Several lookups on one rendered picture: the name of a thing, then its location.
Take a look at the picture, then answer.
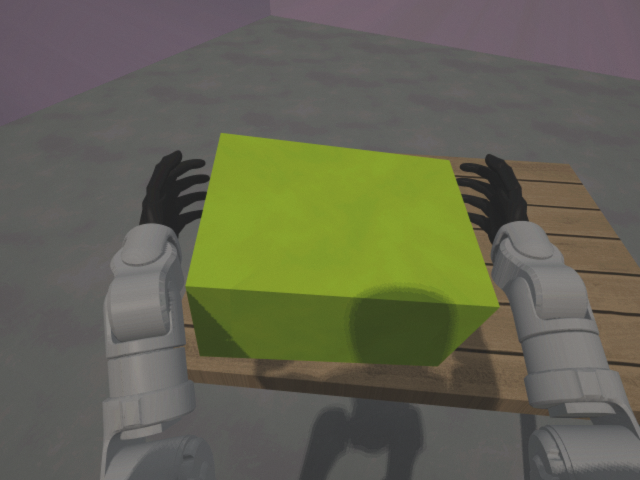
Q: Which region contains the carton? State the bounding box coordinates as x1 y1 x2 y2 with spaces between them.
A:
185 133 500 367

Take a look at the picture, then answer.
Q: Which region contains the left robot hand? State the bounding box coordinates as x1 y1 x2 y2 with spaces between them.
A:
139 150 210 238

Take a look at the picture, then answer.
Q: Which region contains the right robot hand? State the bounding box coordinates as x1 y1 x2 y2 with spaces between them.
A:
456 154 529 245

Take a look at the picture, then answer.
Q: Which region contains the left robot upper arm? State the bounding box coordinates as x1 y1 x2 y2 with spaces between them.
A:
104 434 216 480

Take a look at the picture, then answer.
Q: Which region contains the right robot upper arm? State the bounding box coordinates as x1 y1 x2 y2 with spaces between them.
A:
528 425 640 480

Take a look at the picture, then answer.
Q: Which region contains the table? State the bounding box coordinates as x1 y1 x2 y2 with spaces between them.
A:
175 153 640 426

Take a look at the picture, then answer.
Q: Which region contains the right robot forearm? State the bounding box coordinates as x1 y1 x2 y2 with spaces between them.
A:
491 221 640 440

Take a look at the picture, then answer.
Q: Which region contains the left robot forearm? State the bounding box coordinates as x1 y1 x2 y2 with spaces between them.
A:
100 223 196 480

